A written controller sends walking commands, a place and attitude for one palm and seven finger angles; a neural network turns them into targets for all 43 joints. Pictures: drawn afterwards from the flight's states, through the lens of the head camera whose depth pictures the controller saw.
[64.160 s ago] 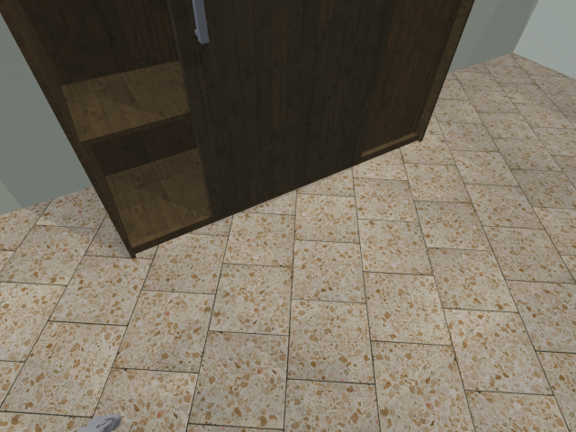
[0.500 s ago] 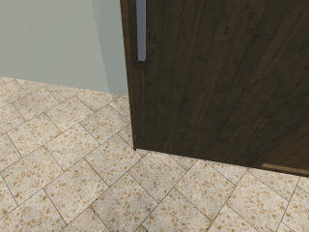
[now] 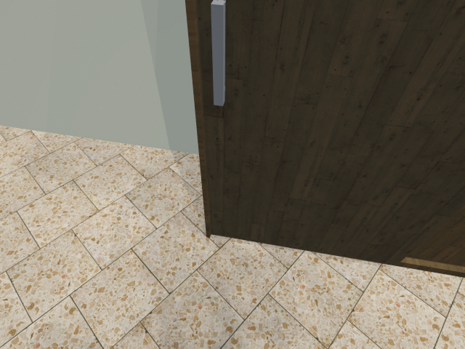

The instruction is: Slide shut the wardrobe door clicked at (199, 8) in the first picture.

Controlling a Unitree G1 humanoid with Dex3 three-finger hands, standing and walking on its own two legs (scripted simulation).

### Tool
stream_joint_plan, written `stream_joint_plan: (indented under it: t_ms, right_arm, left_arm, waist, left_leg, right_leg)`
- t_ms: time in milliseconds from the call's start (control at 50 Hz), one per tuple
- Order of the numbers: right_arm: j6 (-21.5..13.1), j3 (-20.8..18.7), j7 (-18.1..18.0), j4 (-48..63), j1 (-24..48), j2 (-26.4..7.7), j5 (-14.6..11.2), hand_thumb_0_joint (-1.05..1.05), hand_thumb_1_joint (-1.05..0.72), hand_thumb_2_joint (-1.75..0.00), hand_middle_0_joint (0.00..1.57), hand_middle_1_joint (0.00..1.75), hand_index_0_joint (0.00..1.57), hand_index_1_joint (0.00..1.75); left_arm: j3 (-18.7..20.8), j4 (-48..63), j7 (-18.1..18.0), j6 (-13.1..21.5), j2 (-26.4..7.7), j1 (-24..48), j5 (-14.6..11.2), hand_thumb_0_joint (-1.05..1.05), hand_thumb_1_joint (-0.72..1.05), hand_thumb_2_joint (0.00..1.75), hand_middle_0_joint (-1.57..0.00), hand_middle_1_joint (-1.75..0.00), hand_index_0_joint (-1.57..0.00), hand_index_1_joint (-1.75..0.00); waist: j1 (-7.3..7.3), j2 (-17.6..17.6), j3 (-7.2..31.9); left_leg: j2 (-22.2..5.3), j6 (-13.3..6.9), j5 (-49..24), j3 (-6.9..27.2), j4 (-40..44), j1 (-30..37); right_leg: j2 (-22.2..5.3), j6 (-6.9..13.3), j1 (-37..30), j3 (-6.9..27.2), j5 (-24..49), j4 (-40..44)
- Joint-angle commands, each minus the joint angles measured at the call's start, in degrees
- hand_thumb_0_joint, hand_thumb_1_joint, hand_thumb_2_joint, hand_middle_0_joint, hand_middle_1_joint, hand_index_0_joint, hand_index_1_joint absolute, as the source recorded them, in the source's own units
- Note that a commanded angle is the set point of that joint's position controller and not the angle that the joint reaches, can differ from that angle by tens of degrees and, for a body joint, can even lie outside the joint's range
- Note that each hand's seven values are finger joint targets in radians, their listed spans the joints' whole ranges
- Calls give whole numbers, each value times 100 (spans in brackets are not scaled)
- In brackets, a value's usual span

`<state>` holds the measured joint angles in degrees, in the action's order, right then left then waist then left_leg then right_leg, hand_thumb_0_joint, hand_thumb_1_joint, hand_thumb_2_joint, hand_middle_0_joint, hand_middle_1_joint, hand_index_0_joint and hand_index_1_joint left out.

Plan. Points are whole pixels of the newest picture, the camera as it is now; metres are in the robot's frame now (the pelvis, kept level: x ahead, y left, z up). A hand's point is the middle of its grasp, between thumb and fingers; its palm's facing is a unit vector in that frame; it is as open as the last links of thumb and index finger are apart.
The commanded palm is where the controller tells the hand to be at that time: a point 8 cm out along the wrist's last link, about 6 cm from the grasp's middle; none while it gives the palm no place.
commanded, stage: look to check the result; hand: right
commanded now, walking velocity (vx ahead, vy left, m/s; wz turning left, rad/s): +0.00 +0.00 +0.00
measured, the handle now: (220, 55) +0.69 +0.09 +0.17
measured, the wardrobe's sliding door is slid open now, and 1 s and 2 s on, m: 0.00 0.00 0.00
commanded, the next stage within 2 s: stand and wait in 0.56 s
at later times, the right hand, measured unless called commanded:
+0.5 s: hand out of the picture +0.10 -0.23 -0.15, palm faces -0.02 +0.94 -0.34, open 7.4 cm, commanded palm none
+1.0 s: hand out of the picture +0.11 -0.22 -0.15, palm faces -0.03 +0.94 -0.33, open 7.4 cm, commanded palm none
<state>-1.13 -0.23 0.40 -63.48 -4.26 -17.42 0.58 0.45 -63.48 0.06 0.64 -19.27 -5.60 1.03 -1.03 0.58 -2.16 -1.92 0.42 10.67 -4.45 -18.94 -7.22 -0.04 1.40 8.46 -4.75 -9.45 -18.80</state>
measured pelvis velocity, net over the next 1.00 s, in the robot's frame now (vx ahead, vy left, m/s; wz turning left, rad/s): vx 0.02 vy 0.02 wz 0.00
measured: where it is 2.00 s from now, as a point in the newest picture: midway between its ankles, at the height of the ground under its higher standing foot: outside the picture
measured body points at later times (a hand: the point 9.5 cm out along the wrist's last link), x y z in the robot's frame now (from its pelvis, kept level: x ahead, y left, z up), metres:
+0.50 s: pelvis +0.02 +0.02 +0.00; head +0.04 +0.03 +0.45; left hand +0.11 +0.31 -0.14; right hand +0.10 -0.28 -0.13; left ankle -0.01 +0.12 -0.75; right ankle +0.01 -0.10 -0.75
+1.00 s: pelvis +0.02 +0.02 +0.00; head +0.04 +0.03 +0.45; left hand +0.09 +0.32 -0.14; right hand +0.11 -0.27 -0.13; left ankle -0.01 +0.12 -0.75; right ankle +0.01 -0.10 -0.75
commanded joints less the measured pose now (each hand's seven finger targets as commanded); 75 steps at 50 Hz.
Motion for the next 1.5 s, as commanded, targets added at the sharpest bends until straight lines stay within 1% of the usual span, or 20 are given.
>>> stream_joint_plan:
  t_ms: [0, 40, 120, 200, 220, 420, 460, 520, 600, 780, 820, 860, 900, 980, 1020, 1080, 1320, 1380, 1420, 1480]
  right_arm:
    - [-120, -235, -66, 250, 119, -1190, 8, 0, -90, -90, 20, 30, 20, 30]
    - [-129, -238, -74, 251, 125, -1230, 6, 0, -90, -90, 20, 30, 20, 30]
    - [-120, -234, -74, 224, 111, -1268, 5, 0, -90, -90, 20, 30, 20, 30]
    - [-115, -228, -77, 192, 125, -1284, -2, 0, -90, -90, 20, 30, 20, 30]
    - [-122, -235, -83, 200, 82, -1297, 2, 0, -90, -90, 20, 30, 20, 30]
    - [-129, -238, -110, 176, 32, -1283, 4, 0, -90, -90, 20, 30, 20, 30]
    - [-128, -232, -115, 172, 52, -1274, -2, 0, -90, -90, 20, 30, 20, 30]
    - [-132, -243, -119, 189, 36, -1276, 4, 0, -90, -90, 20, 30, 20, 30]
    - [-124, -237, -114, 190, 72, -1257, -4, 0, -90, -90, 20, 30, 20, 30]
    - [-133, -244, -120, 210, 95, -1266, -6, 0, -90, -90, 20, 30, 20, 30]
    - [-128, -256, -120, 217, 82, -1264, -1, 0, -90, -90, 20, 30, 20, 30]
    - [-119, -242, -115, 202, 100, -1269, -9, 0, -90, -90, 20, 30, 20, 30]
    - [-121, -242, -109, 192, 105, -1274, -9, 0, -90, -90, 20, 30, 20, 30]
    - [-122, -239, -107, 183, 104, -1281, -11, 0, -90, -90, 20, 30, 20, 30]
    - [-129, -246, -109, 194, 88, -1300, -3, 0, -90, -90, 20, 30, 20, 30]
    - [-119, -231, -101, 175, 136, -1291, -8, 0, -90, -90, 20, 30, 20, 30]
    - [-126, -238, -97, 178, 115, -1298, -2, 0, -90, -90, 20, 30, 20, 30]
    - [-112, -219, -92, 166, 156, -1285, -5, 0, -90, -90, 20, 30, 20, 30]
    - [-117, -233, -89, 166, 128, -1301, 4, 0, -90, -90, 20, 30, 20, 30]
    - [-121, -219, -92, 161, 149, -1295, -3, 0, -90, -90, 20, 30, 20, 30]
  left_arm:
    - [168, 267, -80, 116, -1098, 216, -11, 0, 90, 90, -20, -30, -20, -30]
    - [163, 268, -84, 117, -1119, 223, -20, 0, 90, 90, -20, -30, -20, -30]
    - [155, 278, -88, 88, -1165, 272, -27, 0, 90, 90, -20, -30, -20, -30]
    - [150, 250, -99, 86, -1170, 258, -24, 0, 90, 90, -20, -30, -20, -30]
    - [146, 263, -100, 86, -1185, 245, -31, 0, 90, 90, -20, -30, -20, -30]
    - [146, 239, -117, 73, -1147, 221, -32, 0, 90, 90, -20, -30, -20, -30]
    - [150, 231, -119, 66, -1107, 206, -27, 0, 90, 90, -20, -30, -20, -30]
    - [150, 246, -122, 64, -1116, 194, -31, 0, 90, 90, -20, -30, -20, -30]
    - [156, 228, -122, 57, -1086, 202, -24, 0, 90, 90, -20, -30, -20, -30]
    - [161, 228, -132, 62, -1085, 135, -27, 0, 90, 90, -20, -30, -20, -30]
    - [163, 248, -140, 57, -1094, 144, -32, 0, 90, 90, -20, -30, -20, -30]
    - [155, 222, -137, 54, -1103, 153, -22, 0, 90, 90, -20, -30, -20, -30]
    - [156, 226, -135, 55, -1105, 159, -23, 0, 90, 90, -20, -30, -20, -30]
    - [156, 218, -128, 52, -1108, 133, -20, 0, 90, 90, -20, -30, -20, -30]
    - [156, 218, -129, 49, -1101, 110, -32, 0, 90, 90, -20, -30, -20, -30]
    - [164, 203, -122, 43, -1117, 138, -18, 0, 90, 90, -20, -30, -20, -30]
    - [156, 197, -122, 63, -1131, 132, -34, 0, 90, 90, -20, -30, -20, -30]
    - [159, 186, -119, 61, -1145, 178, -22, 0, 90, 90, -20, -30, -20, -30]
    - [154, 186, -119, 62, -1141, 168, -35, 0, 90, 90, -20, -30, -20, -30]
    - [160, 190, -119, 74, -1142, 182, -27, 0, 90, 90, -20, -30, -20, -30]
  waist:
    - [54, -8, 537]
    - [52, 9, 631]
    - [50, -61, 491]
    - [42, -28, 543]
    - [54, -126, 630]
    - [58, -180, 558]
    - [46, -91, 535]
    - [56, -196, 517]
    - [45, -90, 399]
    - [42, -92, 570]
    - [51, -158, 473]
    - [46, -28, 436]
    - [44, -42, 391]
    - [45, -50, 429]
    - [53, -178, 442]
    - [42, -53, 326]
    - [48, -162, 447]
    - [40, -5, 352]
    - [48, -104, 379]
    - [38, -73, 424]
  left_leg:
    - [-672, -173, -804, 649, 353, 130]
    - [-695, -174, -1084, 612, 326, 244]
    - [-674, -186, -1016, 627, 403, 175]
    - [-696, -196, -1104, 621, 420, 278]
    - [-691, -200, -1226, 614, 405, 319]
    - [-700, -210, -1528, 589, 419, 359]
    - [-711, -211, -1561, 594, 431, 388]
    - [-696, -209, -1631, 589, 428, 386]
    - [-703, -212, -1450, 614, 486, 367]
    - [-701, -221, -1642, 635, 472, 499]
    - [-680, -218, -1614, 615, 489, 421]
    - [-697, -225, -1536, 650, 510, 409]
    - [-694, -228, -1467, 662, 536, 387]
    - [-690, -226, -1388, 701, 562, 400]
    - [-674, -214, -1421, 666, 568, 414]
    - [-688, -221, -1224, 716, 616, 319]
    - [-669, -217, -1220, 673, 596, 370]
    - [-660, -224, -1071, 715, 611, 317]
    - [-651, -218, -1007, 701, 637, 317]
    - [-678, -221, -1183, 705, 599, 339]
  right_leg:
    - [-826, -8, -327, 796, 976, 324]
    - [-844, -17, -404, 772, 1240, 273]
    - [-847, -25, -430, 775, 1133, 302]
    - [-860, -41, -466, 743, 1141, 326]
    - [-860, -25, -538, 767, 1274, 286]
    - [-863, -46, -592, 706, 1369, 269]
    - [-867, -63, -570, 673, 1320, 274]
    - [-863, -60, -585, 690, 1356, 259]
    - [-854, -84, -500, 665, 1127, 319]
    - [-880, -85, -584, 654, 1261, 289]
    - [-884, -83, -591, 651, 1259, 285]
    - [-885, -91, -571, 631, 1170, 313]
    - [-882, -92, -549, 637, 1099, 333]
    - [-880, -89, -557, 634, 1010, 353]
    - [-884, -82, -580, 642, 1038, 345]
    - [-876, -93, -522, 631, 866, 382]
    - [-902, -74, -586, 660, 986, 407]
    - [-895, -86, -525, 671, 901, 446]
    - [-902, -75, -542, 674, 875, 448]
    - [-903, -72, -581, 675, 993, 431]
